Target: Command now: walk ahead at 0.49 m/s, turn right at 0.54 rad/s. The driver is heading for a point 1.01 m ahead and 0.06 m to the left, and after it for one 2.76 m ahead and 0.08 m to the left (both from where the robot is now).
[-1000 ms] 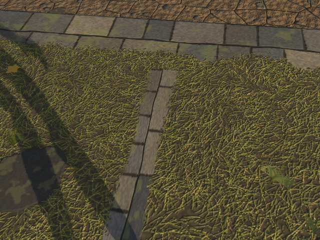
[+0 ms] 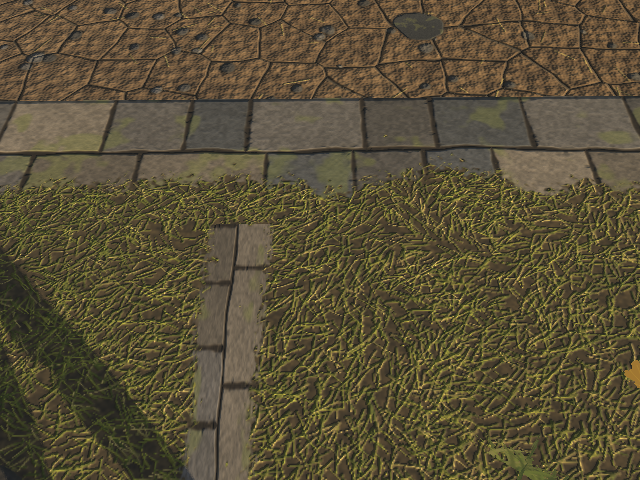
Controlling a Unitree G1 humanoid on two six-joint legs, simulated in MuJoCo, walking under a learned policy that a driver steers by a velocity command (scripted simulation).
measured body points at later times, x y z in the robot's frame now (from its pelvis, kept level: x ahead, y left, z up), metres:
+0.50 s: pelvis +0.29 +0.05 +0.01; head +0.31 +0.06 +0.46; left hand +0.46 +0.29 -0.11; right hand +0.33 -0.23 -0.10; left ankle +0.32 +0.14 -0.74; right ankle +0.26 -0.09 -0.66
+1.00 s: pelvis +0.54 -0.05 +0.01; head +0.56 -0.07 +0.45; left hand +0.67 +0.21 -0.09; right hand +0.61 -0.34 -0.12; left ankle +0.53 +0.11 -0.65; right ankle +0.55 -0.15 -0.74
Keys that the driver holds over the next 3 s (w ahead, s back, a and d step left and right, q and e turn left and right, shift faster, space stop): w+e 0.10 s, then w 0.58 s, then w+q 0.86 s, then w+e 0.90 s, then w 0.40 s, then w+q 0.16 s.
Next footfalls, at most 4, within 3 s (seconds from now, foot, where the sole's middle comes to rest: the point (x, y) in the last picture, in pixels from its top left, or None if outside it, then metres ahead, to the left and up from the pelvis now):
0.30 left None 0.36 0.14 -0.77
0.80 right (412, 416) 0.59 -0.15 -0.77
1.36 left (298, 302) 0.87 0.10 -0.77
1.90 right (345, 195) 1.23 -0.03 -0.77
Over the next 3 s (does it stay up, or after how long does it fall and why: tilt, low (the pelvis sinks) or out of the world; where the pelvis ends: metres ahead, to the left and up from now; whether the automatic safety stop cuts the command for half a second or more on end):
stays up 1.62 0.00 0.00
